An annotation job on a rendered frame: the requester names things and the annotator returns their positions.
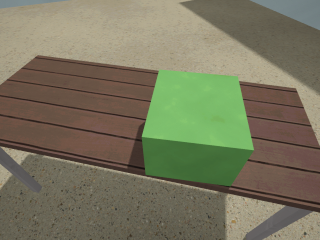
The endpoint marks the table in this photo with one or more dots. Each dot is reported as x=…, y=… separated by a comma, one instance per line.
x=95, y=113

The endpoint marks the carton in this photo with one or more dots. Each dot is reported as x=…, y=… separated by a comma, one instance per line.
x=196, y=128

